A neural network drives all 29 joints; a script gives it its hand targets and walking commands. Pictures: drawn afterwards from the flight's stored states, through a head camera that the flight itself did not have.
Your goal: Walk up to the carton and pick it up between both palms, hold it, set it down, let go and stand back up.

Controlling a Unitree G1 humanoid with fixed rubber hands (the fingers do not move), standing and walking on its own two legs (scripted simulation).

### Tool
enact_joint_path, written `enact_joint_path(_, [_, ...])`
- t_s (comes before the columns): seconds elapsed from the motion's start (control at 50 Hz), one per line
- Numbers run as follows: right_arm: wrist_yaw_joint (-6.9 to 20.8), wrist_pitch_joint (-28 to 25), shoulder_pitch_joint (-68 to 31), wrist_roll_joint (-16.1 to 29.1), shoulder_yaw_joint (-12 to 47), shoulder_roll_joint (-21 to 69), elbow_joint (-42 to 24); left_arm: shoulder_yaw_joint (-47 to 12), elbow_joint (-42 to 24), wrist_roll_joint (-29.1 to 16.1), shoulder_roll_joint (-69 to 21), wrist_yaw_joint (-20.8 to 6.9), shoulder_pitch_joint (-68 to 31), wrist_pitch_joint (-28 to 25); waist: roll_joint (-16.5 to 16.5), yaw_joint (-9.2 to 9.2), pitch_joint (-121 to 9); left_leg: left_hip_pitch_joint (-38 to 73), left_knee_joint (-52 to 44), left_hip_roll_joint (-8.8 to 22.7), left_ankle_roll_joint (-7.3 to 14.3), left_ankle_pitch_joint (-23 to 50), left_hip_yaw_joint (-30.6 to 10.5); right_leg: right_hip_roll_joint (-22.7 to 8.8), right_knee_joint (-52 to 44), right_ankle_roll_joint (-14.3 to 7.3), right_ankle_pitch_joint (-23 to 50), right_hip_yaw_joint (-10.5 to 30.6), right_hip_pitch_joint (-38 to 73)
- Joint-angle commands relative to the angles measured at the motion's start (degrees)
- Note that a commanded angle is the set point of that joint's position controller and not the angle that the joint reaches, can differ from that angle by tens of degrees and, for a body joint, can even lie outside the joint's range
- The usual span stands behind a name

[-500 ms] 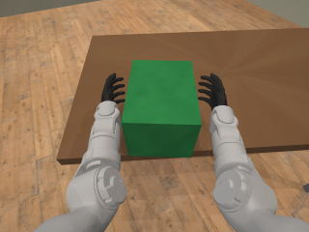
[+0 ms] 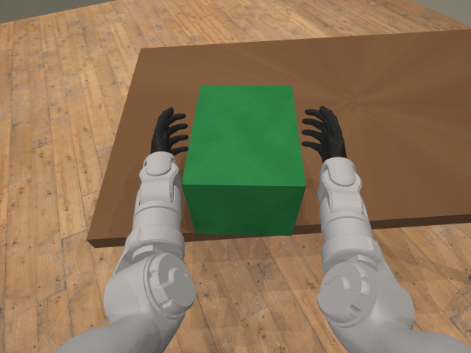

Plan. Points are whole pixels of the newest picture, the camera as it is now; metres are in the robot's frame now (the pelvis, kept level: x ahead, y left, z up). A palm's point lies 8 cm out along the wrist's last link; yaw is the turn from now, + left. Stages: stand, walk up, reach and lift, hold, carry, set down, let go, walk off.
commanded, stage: set down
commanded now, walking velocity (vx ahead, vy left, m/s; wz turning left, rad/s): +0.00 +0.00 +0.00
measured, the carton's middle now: (244, 158) +0.50 +0.03 +0.02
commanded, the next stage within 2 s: none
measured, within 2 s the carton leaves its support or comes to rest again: neither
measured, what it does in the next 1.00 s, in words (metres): stands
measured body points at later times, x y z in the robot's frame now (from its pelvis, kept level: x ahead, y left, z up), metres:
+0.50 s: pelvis +0.00 +0.00 +0.00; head +0.06 +0.02 +0.45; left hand +0.45 +0.18 +0.10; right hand +0.45 -0.12 +0.11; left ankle -0.02 +0.11 -0.75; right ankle -0.03 -0.10 -0.75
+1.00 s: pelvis +0.00 +0.00 +0.00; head +0.07 +0.01 +0.44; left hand +0.45 +0.18 +0.09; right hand +0.45 -0.12 +0.07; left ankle -0.02 +0.11 -0.75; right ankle -0.03 -0.10 -0.75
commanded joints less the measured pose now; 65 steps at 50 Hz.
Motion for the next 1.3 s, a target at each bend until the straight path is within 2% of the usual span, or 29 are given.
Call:
enact_joint_path(0.0, [6.1,0.7,-23.2,-1.9,12.5,19.4,5.7,-8.9,3.3,-0.1,-18.6,-4.8,-19.5,-2.4,-1.9,1.2,-21.2,11.1,2.2,-0.6,1.5,25.0,2.5,0.4,1.1,4.7,20.5,-2.3,9.7])
enact_joint_path(0.06, [6.2,1.8,-21.2,-2.2,12.1,19.0,6.7,-6.6,4.2,1.5,-16.9,-5.2,-18.0,-2.0,-1.9,1.75,-18.4,9.1,0.9,-1.0,2.1,21.2,2.9,0.1,0.8,4.8,18.9,-1.7,11.5])
enact_joint_path(0.12, [6.5,1.7,-20.8,-1.9,12.2,19.6,5.7,-7.8,2.0,0.7,-18.4,-5.1,-18.0,-2.2,-1.0,1.23,-19.2,12.0,1.6,-0.5,1.8,24.4,2.3,0.4,0.4,4.7,17.8,-2.4,8.7])
enact_joint_path(0.16, [6.6,1.6,-21.1,-1.9,12.1,18.8,5.3,-8.0,2.6,1.1,-18.6,-5.1,-17.0,-2.0,-0.6,1.56,-19.4,13.8,2.1,-0.3,1.5,24.6,2.5,0.6,-0.3,4.0,14.5,-2.5,7.5])
enact_joint_path(0.24, [6.7,1.5,-20.5,-2.3,11.0,18.0,6.0,-8.5,2.6,1.2,-18.9,-4.8,-16.9,-1.9,0.1,0.68,-19.3,16.4,2.9,-0.1,0.9,26.9,2.2,1.3,-1.5,3.4,11.3,-2.7,3.9])
enact_joint_path(0.28, [6.9,1.8,-19.0,-2.1,11.2,18.2,6.0,-8.0,2.3,1.9,-19.1,-4.7,-15.4,-1.7,0.4,1.36,-17.9,16.0,3.2,0.0,0.6,27.7,2.4,1.4,-1.3,3.3,11.9,-2.8,4.7])
enact_joint_path(0.34, [6.8,1.9,-18.1,-1.6,11.6,17.4,6.0,-8.6,2.1,2.1,-19.2,-4.8,-13.8,-1.3,1.3,0.96,-16.5,16.9,3.8,0.2,0.5,31.0,1.9,1.6,-1.2,3.3,12.4,-2.7,3.3])
enact_joint_path(0.4, [6.7,2.4,-18.2,-1.2,12.0,16.8,5.2,-7.2,2.3,2.1,-17.9,-5.3,-13.1,-0.9,-0.5,1.53,-14.8,15.0,3.4,-0.4,1.2,27.3,2.1,1.4,-1.3,3.4,12.0,-2.4,4.6])
enact_joint_path(0.42, [6.6,2.7,-17.4,-1.7,11.7,16.1,5.9,-7.7,2.0,1.9,-17.8,-5.3,-12.9,-1.0,0.1,0.82,-14.6,14.1,2.8,-0.2,1.2,26.6,1.8,1.4,-1.2,3.2,11.6,-2.2,5.2])
enact_joint_path(0.44, [6.7,2.9,-17.3,-1.6,12.1,16.9,5.2,-7.1,1.5,2.4,-17.5,-5.4,-13.0,-1.0,-0.4,1.24,-14.9,13.6,2.6,-0.6,1.7,25.8,2.2,1.2,-1.2,3.6,12.1,-2.0,5.0])
enact_joint_path(0.52, [6.6,2.5,-16.7,-1.3,13.1,17.8,5.0,-7.9,1.3,1.6,-19.0,-5.2,-12.1,-1.5,0.3,1.32,-17.5,14.6,3.6,-0.5,1.4,29.1,1.8,1.1,-0.4,3.6,14.4,-2.0,5.1])
enact_joint_path(0.6, [6.5,2.8,-16.2,-2.0,13.3,16.8,4.6,-6.7,3.2,2.1,-18.0,-5.5,-10.5,-1.3,-1.1,1.43,-15.2,12.6,3.1,-0.4,2.0,26.6,1.9,1.0,-0.4,3.7,14.3,-1.9,6.4])
enact_joint_path(0.66, [6.2,2.8,-16.2,-1.0,13.4,15.8,4.1,-6.9,1.5,1.4,-15.9,-5.0,-11.8,-2.0,-1.4,1.11,-16.1,12.3,2.7,-0.6,2.2,26.4,1.6,1.1,-0.3,3.7,13.5,-1.4,5.5])
enact_joint_path(0.7, [6.2,3.3,-16.8,-1.3,13.1,15.6,4.8,-5.3,3.3,2.3,-14.8,-5.0,-12.0,-2.1,-2.7,1.68,-14.9,11.2,2.1,-0.8,2.4,23.9,2.1,1.0,-0.8,4.1,13.3,-1.1,7.0])
enact_joint_path(0.78, [5.2,4.1,-14.8,0.0,13.0,11.1,5.2,-5.8,2.9,1.0,-11.4,-4.3,-10.9,-2.3,-0.7,1.26,-15.3,12.9,2.7,-0.8,2.2,25.5,1.9,1.1,-0.2,4.0,13.2,-1.2,5.4])
enact_joint_path(0.84, [3.9,3.5,-14.8,2.6,13.2,4.7,4.9,-6.5,2.0,-1.4,-5.3,-2.5,-11.3,-3.3,-0.5,0.67,-18.6,14.2,4.7,-0.5,1.3,30.1,1.7,1.5,-0.1,3.7,14.6,-0.8,2.9])
enact_joint_path(0.9, [1.6,1.3,-19.8,6.9,15.0,-2.3,5.1,-10.7,3.2,-6.1,-0.2,0.7,-14.9,-5.0,1.0,0.8,-24.9,15.4,7.6,0.2,0.8,35.2,0.9,2.1,0.6,2.5,16.1,-0.5,-1.1])
enact_joint_path(0.96, [-0.9,-0.7,-24.7,12.4,18.3,-9.6,6.5,-15.2,6.8,-11.9,7.1,4.2,-19.1,-7.7,1.0,1.79,-31.9,10.5,9.3,0.1,0.1,34.5,0.8,2.1,2.4,1.9,20.8,0.6,0.9])
enact_joint_path(0.98, [-1.9,-1.2,-26.6,14.1,19.5,-10.4,6.6,-16.3,8.6,-13.4,8.9,4.9,-20.3,-8.4,-0.5,1.5,-33.8,8.0,9.4,-0.1,0.2,32.3,0.6,1.9,2.7,1.9,22.3,1.2,2.3])
enact_joint_path(1.0, [-2.6,-1.6,-27.4,16.2,21.0,-12.2,7.7,-18.3,10.0,-15.6,10.2,5.5,-21.8,-9.1,0.1,1.64,-34.6,5.5,9.5,0.2,0.1,31.8,0.3,1.9,3.7,1.8,23.7,1.4,2.9])
enact_joint_path(1.06, [-4.3,-2.0,-29.8,20.6,23.2,-15.1,9.5,-21.6,12.6,-19.9,13.7,6.7,-25.8,-11.3,1.0,1.03,-41.0,2.8,11.1,0.1,-0.6,29.2,-0.2,1.7,4.7,1.5,24.0,2.1,2.2])
enact_joint_path(1.08, [-4.7,-2.2,-30.4,22.0,24.3,-15.5,10.4,-22.0,13.2,-21.1,14.2,6.9,-26.7,-12.0,0.9,1.37,-42.7,3.1,12.2,0.3,-0.7,30.5,-0.5,1.9,5.5,1.5,25.0,2.0,1.1])
enact_joint_path(1.1, [-4.8,-2.3,-30.9,23.0,24.1,-16.1,12.1,-23.3,13.3,-21.9,14.2,7.1,-28.5,-12.6,2.4,0.84,-43.7,4.0,12.9,0.5,-1.4,31.8,-1.0,2.0,5.5,1.2,23.9,1.9,-1.2])
enact_joint_path(1.14, [-5.1,-3.3,-32.6,24.4,25.2,-17.2,12.1,-23.3,13.5,-23.4,15.9,7.2,-30.2,-14.4,1.6,1.47,-49.0,3.9,14.5,0.6,-1.8,33.8,-1.3,1.9,6.4,0.8,26.1,1.9,-1.9])
enact_joint_path(1.16, [-5.3,-3.6,-33.1,25.2,25.4,-18.4,12.7,-23.6,13.3,-23.4,16.6,7.5,-30.6,-15.1,2.5,1.75,-51.3,3.9,15.0,0.6,-2.2,35.2,-1.4,1.9,6.9,0.6,27.4,2.0,-1.7])
enact_joint_path(1.18, [-5.5,-3.8,-34.3,25.9,25.4,-19.9,13.6,-24.7,12.9,-24.7,16.7,7.9,-32.2,-15.5,3.5,1.2,-53.7,4.4,15.6,0.8,-2.8,36.2,-1.8,2.3,7.5,0.4,27.3,1.4,-2.6])
enact_joint_path(1.22, [-5.6,-3.9,-35.1,28.3,27.1,-22.8,16.1,-26.3,15.2,-25.7,18.8,8.2,-32.4,-15.5,3.9,1.19,-54.8,6.5,16.8,1.2,-3.8,38.0,-2.0,2.7,7.5,0.3,26.9,1.0,-5.3])
enact_joint_path(1.24, [-5.6,-3.8,-35.1,29.8,28.0,-24.3,17.5,-26.6,16.7,-26.6,19.7,8.1,-32.2,-15.3,3.6,1.71,-54.1,6.7,17.2,1.2,-4.1,38.1,-2.1,3.2,7.5,0.2,26.4,0.7,-5.4])
enact_joint_path(1.28, [-5.7,-3.0,-35.4,31.8,29.8,-26.9,20.6,-27.2,18.6,-28.0,20.8,7.9,-32.8,-14.3,2.7,1.36,-51.9,5.8,17.3,1.2,-4.4,37.2,-2.3,3.6,7.4,0.0,26.3,0.5,-5.8])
